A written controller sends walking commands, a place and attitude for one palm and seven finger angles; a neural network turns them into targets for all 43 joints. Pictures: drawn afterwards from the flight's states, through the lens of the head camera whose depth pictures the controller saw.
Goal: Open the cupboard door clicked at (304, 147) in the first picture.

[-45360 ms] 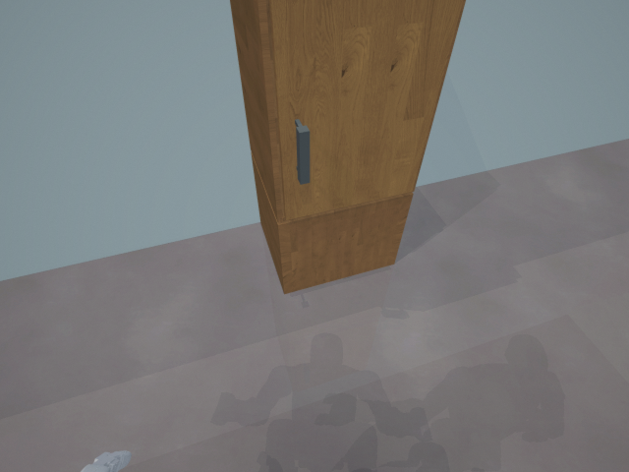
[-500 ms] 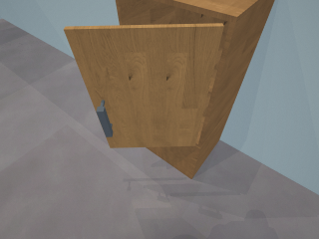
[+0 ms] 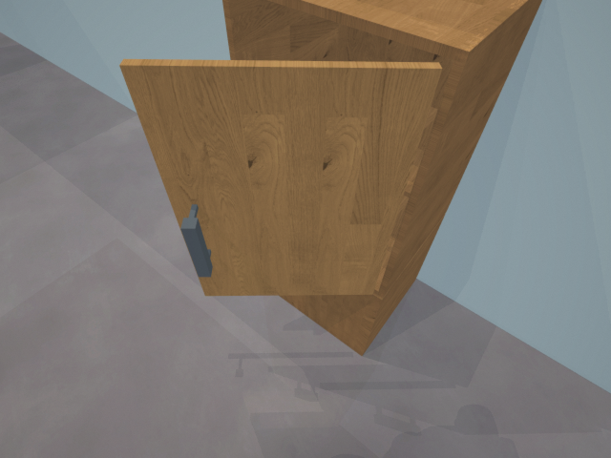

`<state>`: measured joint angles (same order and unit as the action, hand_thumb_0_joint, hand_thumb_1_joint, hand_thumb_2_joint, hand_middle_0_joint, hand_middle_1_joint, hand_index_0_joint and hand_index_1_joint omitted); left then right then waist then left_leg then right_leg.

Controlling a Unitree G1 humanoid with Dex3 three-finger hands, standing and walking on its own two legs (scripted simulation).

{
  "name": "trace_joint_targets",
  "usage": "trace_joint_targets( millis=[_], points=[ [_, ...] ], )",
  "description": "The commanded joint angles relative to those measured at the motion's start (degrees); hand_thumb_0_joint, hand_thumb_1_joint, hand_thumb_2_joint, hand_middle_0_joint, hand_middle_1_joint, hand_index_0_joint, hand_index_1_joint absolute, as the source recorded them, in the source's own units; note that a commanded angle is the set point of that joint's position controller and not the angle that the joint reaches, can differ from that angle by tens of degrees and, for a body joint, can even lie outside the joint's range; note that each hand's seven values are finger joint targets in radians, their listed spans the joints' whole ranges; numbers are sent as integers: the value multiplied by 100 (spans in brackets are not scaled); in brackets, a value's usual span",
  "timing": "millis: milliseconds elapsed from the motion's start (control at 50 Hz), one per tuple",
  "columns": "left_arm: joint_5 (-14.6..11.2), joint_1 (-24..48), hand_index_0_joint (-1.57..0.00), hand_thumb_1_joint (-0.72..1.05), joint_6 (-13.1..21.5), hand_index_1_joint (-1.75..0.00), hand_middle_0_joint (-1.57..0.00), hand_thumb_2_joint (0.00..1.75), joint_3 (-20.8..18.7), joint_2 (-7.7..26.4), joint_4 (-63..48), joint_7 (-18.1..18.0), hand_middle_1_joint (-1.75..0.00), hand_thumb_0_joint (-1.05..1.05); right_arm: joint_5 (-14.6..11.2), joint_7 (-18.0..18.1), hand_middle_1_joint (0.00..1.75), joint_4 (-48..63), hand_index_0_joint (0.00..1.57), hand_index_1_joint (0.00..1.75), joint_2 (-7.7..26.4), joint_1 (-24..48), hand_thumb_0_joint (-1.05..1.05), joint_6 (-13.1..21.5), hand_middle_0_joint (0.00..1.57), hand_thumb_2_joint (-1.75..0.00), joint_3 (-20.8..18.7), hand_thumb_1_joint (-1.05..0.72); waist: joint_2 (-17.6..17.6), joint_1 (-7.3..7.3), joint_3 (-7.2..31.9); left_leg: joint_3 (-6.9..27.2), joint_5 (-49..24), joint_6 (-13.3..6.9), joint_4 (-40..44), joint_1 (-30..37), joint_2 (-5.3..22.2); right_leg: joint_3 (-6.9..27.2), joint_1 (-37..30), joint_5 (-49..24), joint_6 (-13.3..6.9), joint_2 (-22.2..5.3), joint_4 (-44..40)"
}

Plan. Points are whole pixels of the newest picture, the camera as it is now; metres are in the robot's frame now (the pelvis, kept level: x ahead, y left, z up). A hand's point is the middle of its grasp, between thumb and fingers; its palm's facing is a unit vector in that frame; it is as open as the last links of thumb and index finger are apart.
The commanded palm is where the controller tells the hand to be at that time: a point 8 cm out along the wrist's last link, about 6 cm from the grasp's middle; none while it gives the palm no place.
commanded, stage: come to a stop and stand still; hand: left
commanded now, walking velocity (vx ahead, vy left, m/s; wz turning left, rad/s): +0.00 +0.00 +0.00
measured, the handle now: (199, 241) +0.50 +0.24 -0.10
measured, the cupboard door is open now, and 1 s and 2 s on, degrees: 39 39 39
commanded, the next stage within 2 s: look again from close up in 1.06 s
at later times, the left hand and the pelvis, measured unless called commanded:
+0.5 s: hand out of the picture +0.04 +0.22 -0.17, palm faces +0.02 -0.96 -0.29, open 7.4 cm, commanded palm none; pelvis -0.01 +0.00 -0.01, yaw +1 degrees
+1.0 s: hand out of the picture -0.01 +0.23 -0.17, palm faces -0.01 -0.96 -0.28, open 7.4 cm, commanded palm none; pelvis -0.06 +0.00 +0.00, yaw +1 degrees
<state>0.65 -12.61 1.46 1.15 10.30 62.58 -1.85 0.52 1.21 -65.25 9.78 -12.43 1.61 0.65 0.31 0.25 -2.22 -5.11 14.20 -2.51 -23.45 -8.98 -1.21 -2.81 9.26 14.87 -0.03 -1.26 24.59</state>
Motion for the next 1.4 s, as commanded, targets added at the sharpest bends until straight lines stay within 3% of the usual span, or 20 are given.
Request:
trace_joint_targets(
  millis=[0, 160, 300, 320, 340, 360, 380, 400, 420, 440, 480, 580, 780, 900, 1000, 1380],
  points=[
    [5, -306, -20, 90, 61, -30, -20, 90, -159, 700, -168, -40, -30, 0, 18, 40, 30, 162, 20, 30, 692, -285, 0, 90, 20, -90, -102, -90, -55, -31, 200, 748, -1518, 8, 389, 105, 766, 546, -91, -1454, -199, -600, -263],
    [8, -231, -20, 90, 43, -30, -20, 90, -198, 787, -180, -44, -30, 0, 12, 73, 30, 193, 20, 30, 825, -132, 0, 104, 20, -90, -136, -90, -92, -33, 240, 765, -2142, -7, 405, 304, 821, 495, -111, -1686, -163, -581, -227],
    [11, -211, -20, 90, 25, -30, -20, 90, -190, 825, -151, -25, -30, 0, 12, 58, 30, 175, 20, 30, 874, -37, 0, 97, 20, -90, -130, -90, -6, -49, 196, 789, -1573, -19, 548, 272, 810, 502, -120, -1242, -155, -595, -387],
    [91, -187, -20, 90, 47, -30, -20, 90, -189, 1652, -644, -59, -30, 0, 44, 53, 30, 861, 20, 30, 1481, 94, 0, 143, 20, -90, -286, -90, -116, 33, -138, 991, -3040, 109, 496, 203, 606, 281, 148, -1633, -214, -313, 251],
    [58, -335, -20, 90, 30, -30, -20, 90, -313, 1313, -733, -87, -30, 0, 61, 96, 30, 888, 20, 30, 1637, -66, 0, 259, 20, -90, -465, -90, -328, -42, 623, 1152, -3959, 86, -53, 533, 951, 271, 138, -1055, -214, -364, 604],
    [48, -346, -20, 90, 62, -30, -20, 90, -327, 1157, -671, -100, -30, 0, 65, 141, 30, 810, 20, 30, 1544, -94, 0, 265, 20, -90, -494, -90, -459, -18, 1067, 1114, -4717, 2, -269, 924, 1008, 243, 175, -1228, -305, -326, 634],
    [32, -423, -20, 90, 65, -30, -20, 90, -305, 1113, -725, -106, -30, 0, 43, 151, 30, 852, 20, 30, 1446, -169, 0, 235, 20, -90, -480, -90, -516, -37, 1184, 1080, -4636, -84, -389, 1043, 1029, 258, 192, -1165, -316, -357, 539],
    [33, -508, -20, 90, 52, -30, -20, 90, -328, 1083, -771, -97, -30, 0, 37, 150, 30, 946, 20, 30, 1360, -116, 0, 192, 20, -90, -479, -90, -458, -63, 1161, 1023, -4007, -141, -496, 856, 974, 280, 136, -1304, -314, -394, 406],
    [41, -522, -20, 90, 56, -30, -20, 90, -325, 1129, -780, -89, -30, 0, 42, 122, 30, 1048, 20, 30, 1288, 36, 0, 161, 20, -90, -443, -90, -153, -113, 1050, 936, -3428, -148, -608, 499, 849, 391, -66, -1798, -335, -479, 309],
    [44, -478, -20, 90, 43, -30, -20, 90, -369, 1219, -813, -86, -30, 0, 33, 113, 30, 1123, 20, 30, 1266, 147, 0, 117, 20, -90, -462, -90, 100, -93, 814, 843, -2571, -102, -622, 97, 698, 533, -133, -2185, -369, -631, 248],
    [45, -246, -20, 90, 21, -30, -20, 90, -385, 1336, -920, -57, -30, 0, 38, 88, 30, 1194, 20, 30, 1293, 252, 0, 36, 20, -90, -465, -90, 348, -1, 308, 786, -1211, -50, -395, -324, 591, 707, 125, -1800, -419, -759, 83],
    [38, 91, -20, 90, 41, -30, -20, 90, -360, 1538, -1025, -3, -30, 0, 52, -6, 30, 1225, 20, 30, 1489, 477, 0, 10, 20, -90, -423, -90, 114, 12, -63, 901, -552, -57, 4, -372, 638, 778, 490, -451, -348, -638, -258],
    [60, 201, -20, 90, 8, -30, -20, 90, -295, 1664, -891, 75, -30, 0, 56, -97, 30, 1078, 20, 30, 1664, 553, 0, -13, 20, -90, -328, -90, 8, -9, -80, 1015, 675, -15, 551, -553, 672, 742, 539, 753, -211, -590, -714],
    [55, 107, -20, 90, 15, -30, -20, 90, -271, 1630, -742, 84, -30, 0, 45, -107, 30, 910, 20, 30, 1631, 421, 0, -16, 20, -90, -309, -90, 75, -14, 4, 1014, 656, 2, 578, -547, 671, 754, 505, 773, -193, -632, -822],
    [46, -11, -20, 90, 16, -30, -20, 90, -239, 1526, -579, 75, -30, 0, 29, -97, 30, 719, 20, 30, 1585, 323, 0, 9, 20, -90, -284, -90, -31, -38, 63, 1080, 539, 3, 715, -553, 746, 652, 318, 358, -179, -622, -738],
    [77, -338, -20, 90, -47, -30, -20, 90, -184, 1115, -196, 4, -30, 0, -7, -59, 30, 349, 20, 30, 1304, 140, 0, -16, 20, -90, -307, -90, -132, -56, -81, 1198, 661, 20, 1083, -563, 863, 424, 138, -185, -87, -591, -583]
  ],
)
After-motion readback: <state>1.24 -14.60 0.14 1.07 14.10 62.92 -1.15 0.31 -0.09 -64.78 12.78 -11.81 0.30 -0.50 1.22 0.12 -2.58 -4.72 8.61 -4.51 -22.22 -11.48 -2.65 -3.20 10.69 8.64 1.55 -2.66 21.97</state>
